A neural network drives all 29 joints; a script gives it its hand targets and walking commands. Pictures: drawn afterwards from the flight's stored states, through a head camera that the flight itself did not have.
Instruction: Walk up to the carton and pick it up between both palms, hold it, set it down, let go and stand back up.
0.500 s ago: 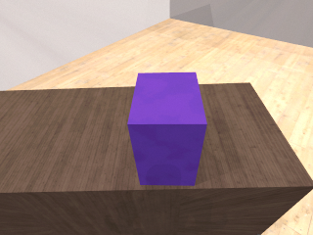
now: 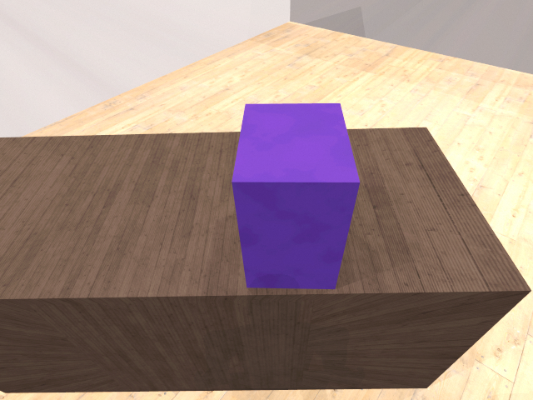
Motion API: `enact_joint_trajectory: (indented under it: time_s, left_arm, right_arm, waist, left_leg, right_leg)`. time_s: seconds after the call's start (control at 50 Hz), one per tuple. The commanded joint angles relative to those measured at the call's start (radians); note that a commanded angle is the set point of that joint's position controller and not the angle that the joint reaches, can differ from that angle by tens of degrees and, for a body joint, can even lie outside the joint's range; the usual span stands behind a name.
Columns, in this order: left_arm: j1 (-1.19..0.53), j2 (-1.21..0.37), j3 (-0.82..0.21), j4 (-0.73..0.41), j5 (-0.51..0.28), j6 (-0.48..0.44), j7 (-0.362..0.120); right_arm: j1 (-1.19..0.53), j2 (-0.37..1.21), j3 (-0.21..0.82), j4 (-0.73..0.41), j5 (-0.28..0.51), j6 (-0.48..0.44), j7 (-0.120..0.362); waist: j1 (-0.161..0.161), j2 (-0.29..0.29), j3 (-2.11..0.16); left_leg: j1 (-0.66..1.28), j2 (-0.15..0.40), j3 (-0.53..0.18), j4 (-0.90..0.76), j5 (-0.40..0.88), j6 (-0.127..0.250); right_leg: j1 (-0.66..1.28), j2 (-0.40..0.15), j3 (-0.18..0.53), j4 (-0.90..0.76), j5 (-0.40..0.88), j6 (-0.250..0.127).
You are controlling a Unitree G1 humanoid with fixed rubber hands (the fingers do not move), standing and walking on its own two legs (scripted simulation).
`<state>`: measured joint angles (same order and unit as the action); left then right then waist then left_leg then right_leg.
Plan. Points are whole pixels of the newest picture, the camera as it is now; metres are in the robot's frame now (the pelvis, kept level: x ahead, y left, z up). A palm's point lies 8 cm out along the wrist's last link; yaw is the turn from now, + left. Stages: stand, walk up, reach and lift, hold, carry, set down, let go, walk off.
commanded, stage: stand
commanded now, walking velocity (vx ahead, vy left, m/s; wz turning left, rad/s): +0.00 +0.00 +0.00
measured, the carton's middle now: (291, 199) +0.49 -0.02 +0.03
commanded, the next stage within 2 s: none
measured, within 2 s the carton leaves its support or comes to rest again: neither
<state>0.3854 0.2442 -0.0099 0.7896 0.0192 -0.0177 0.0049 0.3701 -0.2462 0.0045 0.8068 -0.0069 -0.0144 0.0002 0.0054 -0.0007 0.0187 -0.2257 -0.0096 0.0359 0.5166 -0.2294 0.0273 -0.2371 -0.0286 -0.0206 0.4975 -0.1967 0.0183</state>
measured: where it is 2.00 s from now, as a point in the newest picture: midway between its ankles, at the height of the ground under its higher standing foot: outside the picture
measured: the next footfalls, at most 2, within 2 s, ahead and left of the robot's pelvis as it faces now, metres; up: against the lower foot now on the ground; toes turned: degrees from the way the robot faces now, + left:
none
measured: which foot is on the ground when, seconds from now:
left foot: down 0.00-1.00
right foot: down 0.00-1.00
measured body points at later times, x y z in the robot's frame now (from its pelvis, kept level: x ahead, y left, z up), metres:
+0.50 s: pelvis +0.00 -0.01 +0.00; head -0.01 -0.01 +0.45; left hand +0.02 +0.25 -0.14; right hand +0.04 -0.26 -0.14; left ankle +0.04 +0.10 -0.74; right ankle +0.05 -0.13 -0.74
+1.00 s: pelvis +0.03 -0.02 +0.00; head +0.02 -0.02 +0.45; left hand +0.07 +0.23 -0.13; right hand +0.07 -0.26 -0.14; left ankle +0.04 +0.10 -0.74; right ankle +0.05 -0.13 -0.74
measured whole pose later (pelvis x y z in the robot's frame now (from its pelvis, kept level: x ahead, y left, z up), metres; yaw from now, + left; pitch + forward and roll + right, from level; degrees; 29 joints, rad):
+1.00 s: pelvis +0.03 -0.02 +0.00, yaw +1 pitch -2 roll +0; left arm 0.35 0.23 -0.02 0.87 0.00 -0.01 0.02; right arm 0.36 -0.23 0.01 0.88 0.00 -0.01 -0.02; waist 0.00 0.00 0.01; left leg -0.20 0.01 0.01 0.49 -0.26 0.00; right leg -0.22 -0.01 -0.04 0.49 -0.24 0.00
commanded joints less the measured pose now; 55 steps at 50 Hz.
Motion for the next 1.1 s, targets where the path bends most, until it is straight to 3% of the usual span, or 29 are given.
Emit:
enact_joint_trajectory:
  time_s: [0.0, 0.26, 0.78, 1.08]
  left_arm:
    - [0.038, 0.125, 0.041, -0.057, 0.001, -0.020, 0.007]
    - [0.073, 0.127, 0.042, -0.021, -0.002, -0.015, 0.011]
    - [0.037, 0.117, 0.030, 0.022, -0.014, -0.013, 0.024]
    - [0.013, 0.107, 0.029, 0.061, -0.016, -0.009, 0.028]
  right_arm:
    - [0.007, -0.147, -0.044, -0.082, 0.000, -0.019, -0.009]
    - [0.039, -0.138, -0.047, -0.057, -0.004, -0.011, -0.013]
    - [0.047, -0.113, -0.032, 0.004, 0.002, -0.013, -0.026]
    - [0.031, -0.106, -0.030, 0.047, 0.005, -0.009, -0.032]
  waist:
    - [0.003, 0.028, 0.096]
    - [-0.005, -0.010, 0.106]
    - [-0.004, 0.007, 0.047]
    - [-0.006, -0.004, 0.053]
  left_leg:
    - [-0.177, 0.105, -0.184, -0.225, -0.328, 0.008]
    - [-0.143, 0.090, -0.168, -0.179, -0.280, 0.004]
    - [-0.041, 0.097, -0.138, -0.129, 0.051, -0.006]
    - [-0.017, 0.100, -0.135, -0.145, 0.048, -0.010]
  right_leg:
    - [-0.020, -0.037, 0.087, -0.089, -0.180, -0.020]
    - [-0.094, -0.047, 0.111, -0.114, -0.234, -0.022]
    - [-0.010, -0.068, 0.103, -0.110, 0.019, -0.037]
    - [0.013, -0.066, 0.096, -0.132, 0.009, -0.035]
